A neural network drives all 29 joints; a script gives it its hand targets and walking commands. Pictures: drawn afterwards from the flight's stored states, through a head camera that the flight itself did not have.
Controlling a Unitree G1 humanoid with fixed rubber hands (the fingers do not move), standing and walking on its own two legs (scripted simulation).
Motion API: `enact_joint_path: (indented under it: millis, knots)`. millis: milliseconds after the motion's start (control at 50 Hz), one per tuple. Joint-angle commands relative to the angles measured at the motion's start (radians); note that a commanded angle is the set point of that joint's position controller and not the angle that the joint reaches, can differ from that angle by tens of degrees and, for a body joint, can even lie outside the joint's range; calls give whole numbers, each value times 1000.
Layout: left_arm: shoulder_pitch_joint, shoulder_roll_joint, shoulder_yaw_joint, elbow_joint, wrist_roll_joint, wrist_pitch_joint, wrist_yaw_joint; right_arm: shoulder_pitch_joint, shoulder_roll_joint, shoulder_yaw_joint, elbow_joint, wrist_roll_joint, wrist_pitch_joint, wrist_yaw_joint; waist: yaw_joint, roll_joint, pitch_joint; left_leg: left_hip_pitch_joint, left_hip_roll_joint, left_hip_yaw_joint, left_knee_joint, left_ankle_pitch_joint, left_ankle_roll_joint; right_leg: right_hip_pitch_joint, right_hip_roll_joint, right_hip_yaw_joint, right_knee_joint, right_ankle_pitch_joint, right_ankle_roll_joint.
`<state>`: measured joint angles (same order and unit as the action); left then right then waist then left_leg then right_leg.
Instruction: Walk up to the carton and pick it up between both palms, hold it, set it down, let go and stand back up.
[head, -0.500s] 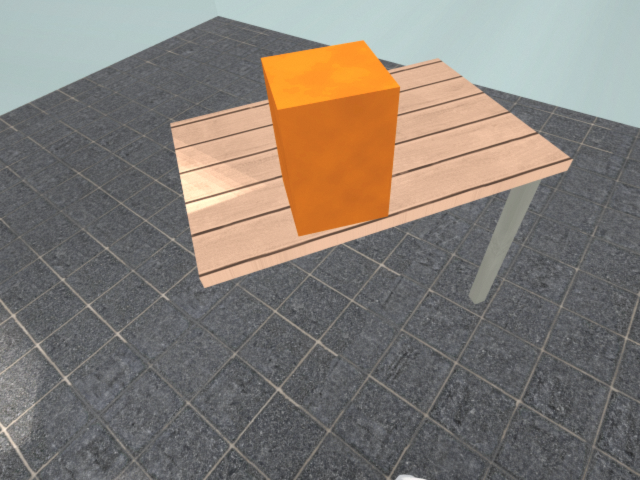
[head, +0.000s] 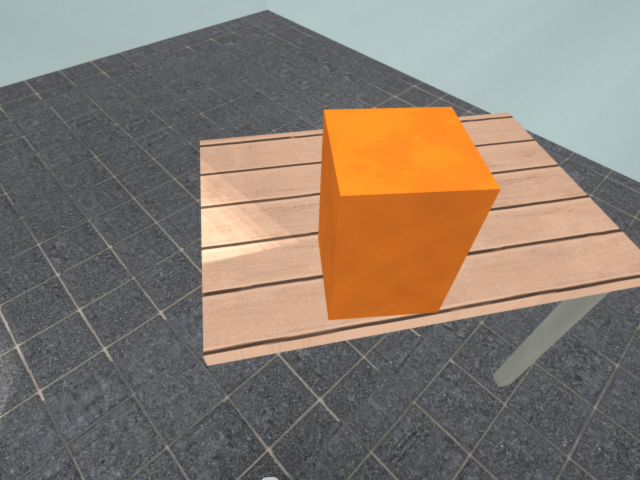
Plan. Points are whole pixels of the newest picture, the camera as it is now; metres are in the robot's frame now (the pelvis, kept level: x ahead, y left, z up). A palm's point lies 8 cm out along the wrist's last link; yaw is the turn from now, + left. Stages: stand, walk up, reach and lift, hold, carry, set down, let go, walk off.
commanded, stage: walk up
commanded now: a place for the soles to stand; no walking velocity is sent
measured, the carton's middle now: (386, 220) +0.50 -0.07 +0.02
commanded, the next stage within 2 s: none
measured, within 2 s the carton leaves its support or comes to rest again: neither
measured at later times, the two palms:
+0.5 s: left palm out of the picture +0.16 +0.18 -0.11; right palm out of the picture +0.09 -0.30 -0.13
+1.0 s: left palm out of the picture +0.05 +0.21 -0.12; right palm out of the picture +0.06 -0.29 -0.12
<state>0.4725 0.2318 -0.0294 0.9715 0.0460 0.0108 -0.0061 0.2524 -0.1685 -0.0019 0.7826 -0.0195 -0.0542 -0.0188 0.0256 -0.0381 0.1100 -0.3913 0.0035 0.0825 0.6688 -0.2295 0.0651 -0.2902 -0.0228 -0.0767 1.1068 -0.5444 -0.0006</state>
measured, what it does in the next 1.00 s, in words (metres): steps on the spot: right foot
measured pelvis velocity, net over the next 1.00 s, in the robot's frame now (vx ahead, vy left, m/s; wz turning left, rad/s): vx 0.04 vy -0.05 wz -0.01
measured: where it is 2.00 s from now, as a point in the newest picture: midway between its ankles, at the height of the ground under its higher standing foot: outside the picture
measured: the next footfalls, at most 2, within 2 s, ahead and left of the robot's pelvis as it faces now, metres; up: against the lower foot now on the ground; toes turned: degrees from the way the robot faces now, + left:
right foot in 0.26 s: +0.14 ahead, -0.17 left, +0.00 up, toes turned +5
left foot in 1.40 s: +0.04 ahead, +0.03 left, +0.00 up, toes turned +13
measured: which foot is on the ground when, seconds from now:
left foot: down 0.00-1.00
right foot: up 0.00-0.24, down 0.26-1.00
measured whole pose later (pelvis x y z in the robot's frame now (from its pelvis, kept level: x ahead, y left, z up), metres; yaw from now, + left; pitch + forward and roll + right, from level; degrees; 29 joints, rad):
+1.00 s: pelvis +0.04 -0.05 +0.02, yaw +0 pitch -2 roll +1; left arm 0.25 0.26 -0.05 1.05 0.01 0.02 0.00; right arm 0.27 -0.23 0.04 1.02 0.00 -0.01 -0.01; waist 0.00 -0.01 0.07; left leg -0.21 0.02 0.03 0.50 -0.26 -0.01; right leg -0.31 -0.04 -0.02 0.51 -0.17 0.01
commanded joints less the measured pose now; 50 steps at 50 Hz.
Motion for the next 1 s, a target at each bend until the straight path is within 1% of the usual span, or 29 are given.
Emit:
enact_joint_path:
  millis: [0,20,60,80,120,180,220,240,260,280,300,340,380,400,460,480,500,520,580,620,660,720,760,820,860,900,920,940,980]
  knots:
    - [31,104,32,-84,-8,-17,4,125,-189,-52,-18,23,0,-23,-42,159,-8,140,307,-342,-432,-38,137,-244,-80,121,67,105,24]
    - [43,76,23,-72,-4,-16,3,94,-158,-39,-16,20,-5,-18,-31,156,-28,122,265,-260,-410,105,128,-181,-69,114,22,125,26]
    - [67,50,23,-48,-11,-13,6,61,-135,-28,-3,9,-14,-13,3,126,-77,64,237,-135,-323,429,145,-61,-53,89,-82,126,24]
    - [52,37,20,-48,-19,-11,11,38,-144,-27,-5,16,-13,-10,10,137,-84,29,226,-100,-290,537,141,-23,-50,74,-135,141,24]
    - [-8,35,20,-67,-19,-9,22,27,-162,-27,6,10,0,-3,-7,161,-86,56,202,-78,-237,638,131,-11,-34,44,-234,220,28]
    - [-88,60,30,-101,-34,-14,34,3,-223,-37,16,8,31,4,-23,187,-108,89,197,-91,-155,646,114,30,1,2,-374,356,24]
    - [-92,86,36,-112,-36,-20,36,-31,-246,-35,17,15,54,10,13,155,-102,18,190,-115,-119,398,82,117,-11,24,-539,489,5]
    - [-104,109,46,-127,-31,-27,36,-15,-215,-21,17,20,64,13,5,98,-117,-6,149,-90,-67,210,40,146,-69,106,-572,601,-16]
    - [-134,176,60,-142,-35,-27,34,52,-141,7,29,21,73,14,-29,-77,-155,3,73,-52,31,-89,-14,109,-235,311,-657,596,-77]
    - [-181,227,70,-149,-57,-20,34,79,-117,11,41,25,90,1,-42,-162,-126,80,7,-41,123,-272,-40,-47,-328,412,-748,522,-179]
    - [-234,221,72,-153,-60,-15,34,63,-126,7,51,12,100,-4,-39,-184,-87,97,12,-68,181,-350,-45,-114,-334,436,-791,426,-209]
    - [-291,175,53,-162,-50,-10,36,41,-156,0,62,15,94,-2,-48,-165,-81,96,26,-89,111,-308,-40,-98,-265,345,-760,457,-173]
    - [-316,165,46,-165,-39,-9,32,66,-153,-2,94,13,75,-1,-64,-168,-114,138,32,-69,-26,-122,-44,-43,-205,271,-689,562,-123]
    - [-318,156,40,-161,-38,-10,26,78,-155,4,108,10,65,1,-64,-142,-158,168,44,-72,-98,-24,-40,0,-191,247,-658,586,-109]
    - [-269,121,25,-136,-46,-11,12,38,-178,11,109,12,49,8,-11,-41,-182,183,89,-156,-201,-10,-19,24,-142,226,-677,365,-82]
    - [-277,113,20,-127,-55,-9,13,5,-186,13,118,23,48,13,-4,27,-133,120,91,-157,-233,-57,-19,39,-120,206,-691,300,-73]
    - [-284,122,20,-113,-53,-10,15,-6,-182,17,126,28,48,17,-4,45,-98,86,89,-155,-257,-74,-21,41,-119,206,-696,280,-71]
    - [-287,137,21,-99,-52,-10,16,6,-181,19,132,33,45,20,-7,44,-87,76,91,-158,-282,-102,-19,43,-115,202,-698,252,-67]
    - [-292,129,14,-74,-49,-19,8,26,-212,16,155,25,36,20,-6,38,-76,71,109,-173,-309,-76,-16,70,-93,166,-682,317,-51]
    - [-284,134,9,-56,-49,-28,10,33,-208,15,164,33,33,21,-9,76,-81,85,110,-173,-317,-92,-13,60,-92,170,-688,317,-51]
    - [-278,134,6,-36,-46,-32,9,36,-203,15,173,32,34,19,-14,76,-81,107,112,-165,-320,-95,-17,61,-91,166,-695,324,-45]
    - [-273,142,5,-20,-49,-31,11,49,-204,18,195,32,38,18,-20,39,-59,88,105,-162,-324,-159,-14,36,-96,178,-724,245,-42]
    - [-261,143,0,-1,-52,-32,13,63,-208,14,201,31,37,16,-22,25,-73,125,108,-162,-318,-136,-15,27,-91,176,-734,242,-44]
    - [-243,143,-4,16,-53,-35,14,55,-209,17,216,29,39,12,-23,38,-45,122,107,-150,-314,-115,-15,6,-92,184,-737,268,-41]
    - [-239,147,0,26,-49,-31,16,76,-200,22,226,30,38,12,-28,13,-55,114,113,-157,-326,-133,-15,26,-85,171,-737,257,-37]
    - [-206,146,-3,37,-48,-32,17,54,-212,17,229,29,42,10,-22,41,-52,140,106,-145,-319,-141,-11,-7,-85,188,-741,256,-37]
    - [-258,221,29,29,-37,-14,16,43,-243,1,179,17,31,-4,-37,-11,-12,112,158,-217,-313,21,11,-4,-63,115,-651,355,-21]
    - [-269,220,25,17,-26,-6,17,50,-266,-5,178,14,22,-10,-31,4,-53,117,198,-250,-300,186,32,18,-58,96,-588,408,-9]
    - [-225,182,20,14,-21,4,18,23,-300,-23,156,10,23,-19,-19,87,-91,163,237,-273,-289,251,74,-6,-52,82,-541,385,3]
